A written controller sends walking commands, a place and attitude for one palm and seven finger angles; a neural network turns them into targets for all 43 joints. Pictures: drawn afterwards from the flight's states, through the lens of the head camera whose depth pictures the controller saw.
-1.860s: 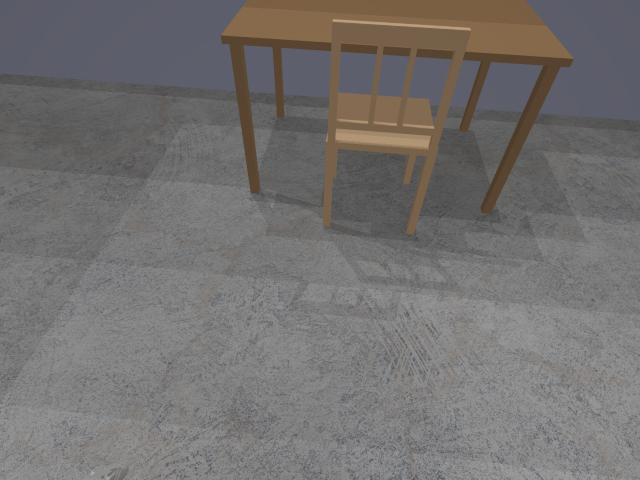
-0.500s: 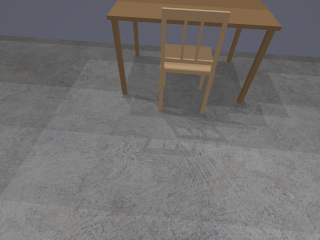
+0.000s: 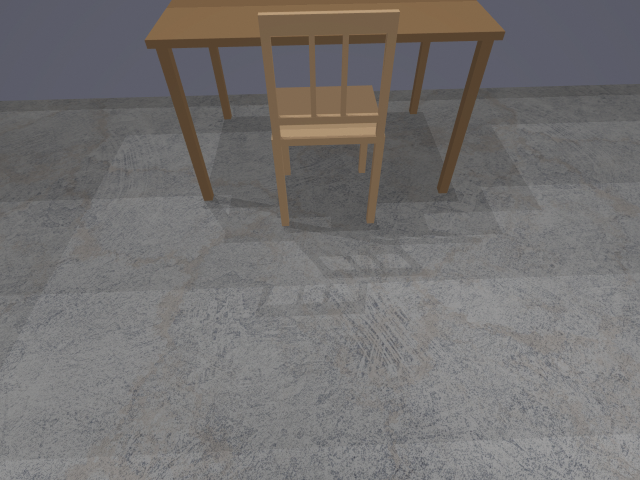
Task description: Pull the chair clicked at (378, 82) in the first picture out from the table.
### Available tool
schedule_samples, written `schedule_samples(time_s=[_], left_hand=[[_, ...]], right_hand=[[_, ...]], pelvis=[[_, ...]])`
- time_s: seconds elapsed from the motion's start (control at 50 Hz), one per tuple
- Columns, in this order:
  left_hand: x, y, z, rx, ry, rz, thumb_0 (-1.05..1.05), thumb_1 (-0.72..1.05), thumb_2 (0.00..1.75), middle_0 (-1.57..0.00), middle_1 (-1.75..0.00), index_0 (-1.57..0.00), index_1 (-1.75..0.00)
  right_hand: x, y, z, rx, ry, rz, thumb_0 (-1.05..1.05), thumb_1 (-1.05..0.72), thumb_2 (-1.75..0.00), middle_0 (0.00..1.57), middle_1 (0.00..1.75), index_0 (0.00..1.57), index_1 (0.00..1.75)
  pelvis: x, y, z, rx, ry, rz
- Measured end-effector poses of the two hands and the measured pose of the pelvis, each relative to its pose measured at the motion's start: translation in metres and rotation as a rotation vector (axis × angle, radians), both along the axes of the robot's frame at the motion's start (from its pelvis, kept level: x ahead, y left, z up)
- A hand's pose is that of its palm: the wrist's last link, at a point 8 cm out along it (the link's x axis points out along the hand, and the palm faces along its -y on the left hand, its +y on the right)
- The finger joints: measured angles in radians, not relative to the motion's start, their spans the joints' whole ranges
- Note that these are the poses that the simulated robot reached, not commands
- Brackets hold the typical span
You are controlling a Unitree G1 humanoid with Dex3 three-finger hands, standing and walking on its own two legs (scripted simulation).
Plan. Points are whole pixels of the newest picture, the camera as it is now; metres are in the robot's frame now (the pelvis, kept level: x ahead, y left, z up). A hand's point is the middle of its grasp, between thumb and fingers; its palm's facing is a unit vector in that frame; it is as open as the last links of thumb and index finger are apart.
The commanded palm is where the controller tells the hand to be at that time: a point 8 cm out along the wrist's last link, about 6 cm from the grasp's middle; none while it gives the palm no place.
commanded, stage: walk to a spot facing it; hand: left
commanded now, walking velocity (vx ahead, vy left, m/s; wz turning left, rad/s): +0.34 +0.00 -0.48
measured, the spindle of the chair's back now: (312, 78) +1.25 +0.13 -0.09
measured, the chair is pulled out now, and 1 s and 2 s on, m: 0.00 0.00 0.00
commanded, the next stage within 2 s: turn to face it in 1.16 s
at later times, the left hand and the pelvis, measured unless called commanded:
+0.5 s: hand (176, 476) +0.16 +0.23 -0.18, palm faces -0.10 -0.98 -0.18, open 7.4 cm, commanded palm none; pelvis +0.19 +0.04 -0.01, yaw -13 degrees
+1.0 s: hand (328, 237) +0.62 +0.04 -0.16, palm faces -0.55 -0.81 -0.18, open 7.4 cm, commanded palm none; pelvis +0.39 -0.03 -0.01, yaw -30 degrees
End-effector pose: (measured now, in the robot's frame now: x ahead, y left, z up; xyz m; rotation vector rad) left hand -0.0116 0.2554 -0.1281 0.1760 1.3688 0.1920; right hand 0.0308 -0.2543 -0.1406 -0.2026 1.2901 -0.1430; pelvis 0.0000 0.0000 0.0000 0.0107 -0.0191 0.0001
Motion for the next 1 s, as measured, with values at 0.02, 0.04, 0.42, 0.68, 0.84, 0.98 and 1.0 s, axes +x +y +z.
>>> schedule_samples(time_s=[0.02,0.04,0.42,0.68,0.84,0.98,1.0], left_hand=[[0.003,-0.006,-0.003,-0.003,-0.008,0.002,0.00,0.91,0.90,-0.20,-0.30,-0.20,-0.30],[0.006,-0.011,-0.003,-0.005,-0.016,0.013,0.00,0.91,0.90,-0.20,-0.30,-0.20,-0.30],[0.103,-0.001,-0.005,-0.067,0.166,-0.037,0.00,0.90,0.90,-0.20,-0.30,-0.20,-0.30],[0.396,0.027,0.005,-0.045,-0.137,-0.320,0.00,0.91,0.90,-0.19,-0.30,-0.19,-0.30],[0.547,-0.054,0.018,-0.095,-0.249,-0.529,0.00,0.91,0.90,-0.19,-0.30,-0.19,-0.30],[0.645,-0.161,0.003,-0.151,-0.322,-0.698,0.00,0.91,0.90,-0.19,-0.30,-0.19,-0.30],[0.653,-0.171,-0.001,-0.155,-0.339,-0.704,0.00,0.91,0.90,-0.20,-0.30,-0.19,-0.30]], right_hand=[[-0.003,-0.002,-0.005,0.003,0.026,-0.009,0.00,-0.90,-0.90,0.20,0.30,0.20,0.30],[-0.005,-0.003,-0.006,0.006,0.054,-0.012,0.00,-0.90,-0.90,0.20,0.30,0.20,0.30],[0.222,0.044,0.032,0.026,-0.240,-0.056,0.00,-0.90,-0.90,0.20,0.30,0.20,0.30],[0.188,0.064,0.035,-0.053,-0.087,-0.365,-0.01,-0.93,-0.90,0.20,0.30,0.20,0.30],[0.136,0.081,0.032,-0.009,0.156,-0.555,0.00,-0.92,-0.90,0.20,0.30,0.20,0.30],[0.136,0.089,0.014,0.098,0.316,-0.701,0.00,-0.91,-0.90,0.20,0.30,0.20,0.30],[0.142,0.085,0.010,0.110,0.323,-0.715,0.00,-0.91,-0.90,0.20,0.30,0.20,0.30]], pelvis=[[0.004,-0.003,-0.003,-0.009,0.000,0.003],[0.009,-0.005,-0.003,-0.014,0.001,0.003],[0.150,0.028,0.007,-0.023,0.040,-0.154],[0.257,0.049,0.017,-0.012,0.018,-0.337],[0.321,0.027,0.017,-0.009,0.019,-0.427],[0.381,-0.027,-0.007,-0.008,0.019,-0.505],[0.387,-0.035,-0.011,-0.004,0.017,-0.519]])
